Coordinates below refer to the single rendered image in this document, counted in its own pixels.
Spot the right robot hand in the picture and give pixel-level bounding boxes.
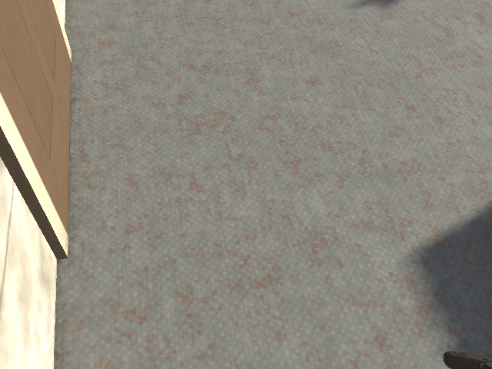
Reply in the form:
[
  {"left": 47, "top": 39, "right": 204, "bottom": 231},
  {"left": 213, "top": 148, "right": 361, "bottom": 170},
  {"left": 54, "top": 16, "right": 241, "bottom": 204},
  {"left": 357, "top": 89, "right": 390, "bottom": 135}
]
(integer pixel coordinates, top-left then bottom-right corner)
[{"left": 444, "top": 351, "right": 492, "bottom": 369}]

